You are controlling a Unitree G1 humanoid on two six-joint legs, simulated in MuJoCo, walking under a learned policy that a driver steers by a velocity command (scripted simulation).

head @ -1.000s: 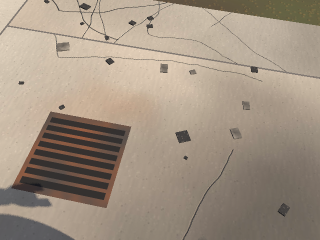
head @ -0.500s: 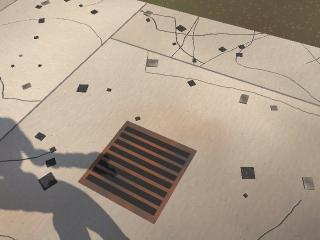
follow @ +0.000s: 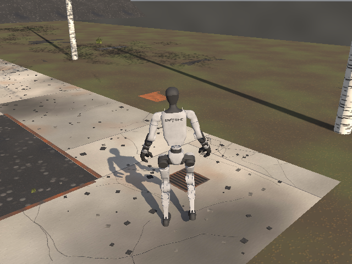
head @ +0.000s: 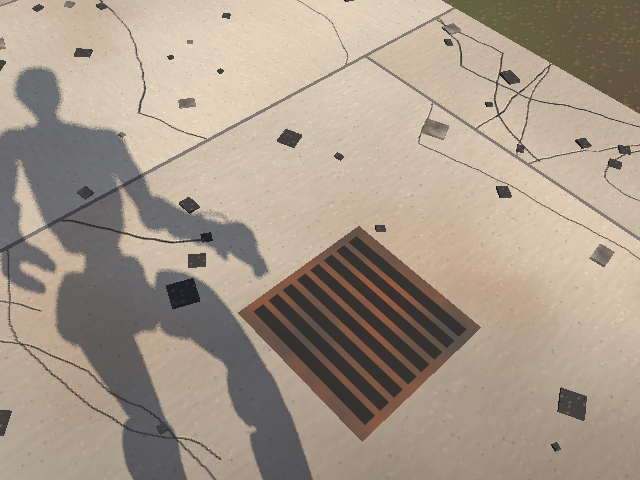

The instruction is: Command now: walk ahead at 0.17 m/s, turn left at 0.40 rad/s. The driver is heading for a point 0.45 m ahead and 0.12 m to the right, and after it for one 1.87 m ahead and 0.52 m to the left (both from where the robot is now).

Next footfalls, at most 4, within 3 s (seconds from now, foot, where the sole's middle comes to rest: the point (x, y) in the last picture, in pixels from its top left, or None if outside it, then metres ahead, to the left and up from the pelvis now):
0.28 right None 0.12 -0.14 -0.78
0.74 left None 0.45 0.12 -0.78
1.18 right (370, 460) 0.50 -0.12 -0.78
2.20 right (342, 434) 0.55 -0.07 -0.78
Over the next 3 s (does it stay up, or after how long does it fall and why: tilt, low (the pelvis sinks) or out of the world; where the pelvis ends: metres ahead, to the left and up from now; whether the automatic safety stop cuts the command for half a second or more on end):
stays up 0.44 0.05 -0.01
